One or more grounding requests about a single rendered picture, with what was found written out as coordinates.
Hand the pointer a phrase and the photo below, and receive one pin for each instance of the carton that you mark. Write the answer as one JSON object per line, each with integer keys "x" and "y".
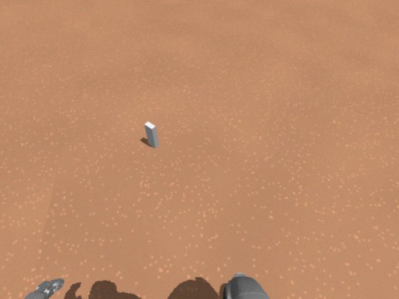
{"x": 151, "y": 134}

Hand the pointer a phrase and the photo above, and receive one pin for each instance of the left robot hand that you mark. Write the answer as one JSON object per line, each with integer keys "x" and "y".
{"x": 46, "y": 289}

